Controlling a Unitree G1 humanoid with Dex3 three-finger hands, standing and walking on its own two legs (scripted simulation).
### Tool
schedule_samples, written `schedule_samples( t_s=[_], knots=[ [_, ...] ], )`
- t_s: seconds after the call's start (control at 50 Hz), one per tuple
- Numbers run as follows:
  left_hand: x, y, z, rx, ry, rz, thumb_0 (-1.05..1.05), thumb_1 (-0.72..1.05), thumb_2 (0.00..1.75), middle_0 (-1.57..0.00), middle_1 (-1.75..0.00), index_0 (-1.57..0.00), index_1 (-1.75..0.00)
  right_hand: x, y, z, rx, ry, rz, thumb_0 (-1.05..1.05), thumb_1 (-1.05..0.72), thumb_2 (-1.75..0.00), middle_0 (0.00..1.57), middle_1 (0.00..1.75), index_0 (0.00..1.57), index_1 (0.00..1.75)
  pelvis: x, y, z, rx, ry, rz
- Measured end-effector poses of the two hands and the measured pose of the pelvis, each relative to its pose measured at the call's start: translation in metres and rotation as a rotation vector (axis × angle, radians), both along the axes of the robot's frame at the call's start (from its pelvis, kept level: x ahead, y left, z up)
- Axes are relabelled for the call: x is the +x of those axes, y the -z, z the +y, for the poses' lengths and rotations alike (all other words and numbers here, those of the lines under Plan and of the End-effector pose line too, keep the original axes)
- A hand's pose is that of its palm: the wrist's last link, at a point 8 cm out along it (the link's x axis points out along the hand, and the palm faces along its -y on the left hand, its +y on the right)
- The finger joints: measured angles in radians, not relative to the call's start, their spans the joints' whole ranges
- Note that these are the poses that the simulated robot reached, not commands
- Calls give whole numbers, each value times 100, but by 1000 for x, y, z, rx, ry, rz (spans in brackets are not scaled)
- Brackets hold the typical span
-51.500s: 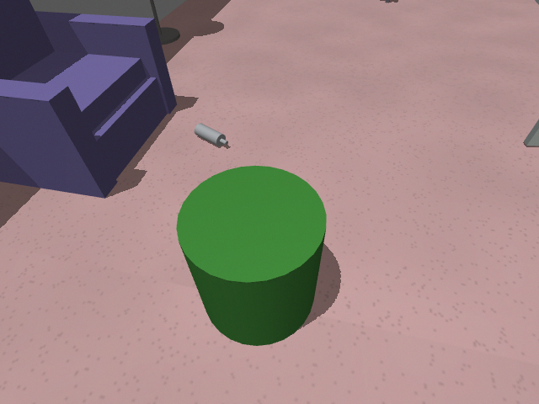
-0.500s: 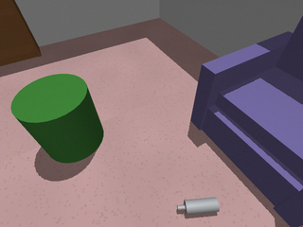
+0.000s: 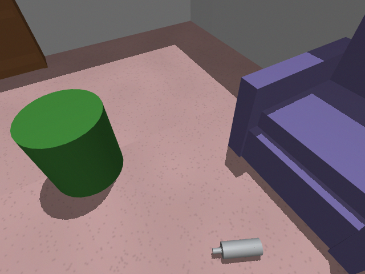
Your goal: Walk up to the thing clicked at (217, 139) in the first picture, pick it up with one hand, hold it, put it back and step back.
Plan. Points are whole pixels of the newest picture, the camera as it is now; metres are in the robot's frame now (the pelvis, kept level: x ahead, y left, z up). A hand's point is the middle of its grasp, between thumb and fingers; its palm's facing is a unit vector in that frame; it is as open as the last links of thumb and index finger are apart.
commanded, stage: rise first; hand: right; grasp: from above
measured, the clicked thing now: (236, 248) +0.38 -0.22 -0.74
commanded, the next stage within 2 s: none
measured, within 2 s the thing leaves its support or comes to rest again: neither
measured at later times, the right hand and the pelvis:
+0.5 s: hand out of the picture +0.13 -0.26 -0.21, palm faces -0.10 +0.91 -0.40, open 12.9 cm; pelvis -0.02 +0.00 -0.06, yaw +0 degrees
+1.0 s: hand out of the picture +0.12 -0.28 -0.30, palm faces -0.31 +0.79 -0.54, open 14.2 cm; pelvis -0.04 +0.00 -0.16, yaw +0 degrees
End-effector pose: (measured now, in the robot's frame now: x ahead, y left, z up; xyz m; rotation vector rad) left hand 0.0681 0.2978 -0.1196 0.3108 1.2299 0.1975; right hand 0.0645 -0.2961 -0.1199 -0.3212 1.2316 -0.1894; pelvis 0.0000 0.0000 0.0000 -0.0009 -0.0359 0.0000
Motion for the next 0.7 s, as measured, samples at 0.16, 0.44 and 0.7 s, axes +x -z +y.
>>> schedule_samples(
  t_s=[0.16,0.44,0.7],
  knots=[
    [12,4,-18,-22,12,-120,1,90,90,-20,-30,-20,-30,41,6,6,19,40,-117,1,-76,-94,15,44,15,44,-12,10,1,5,18,84],
    [15,29,-40,-78,-7,-230,1,89,90,-20,-30,-21,-30,68,35,-3,-54,-99,-73,1,10,-99,5,102,6,100,-16,46,-2,17,4,230],
    [64,58,-43,-39,81,-367,1,89,90,-20,-30,-20,-30,51,73,-8,-110,-177,-106,0,49,-99,7,110,8,109,-22,94,-1,32,9,337]
  ],
)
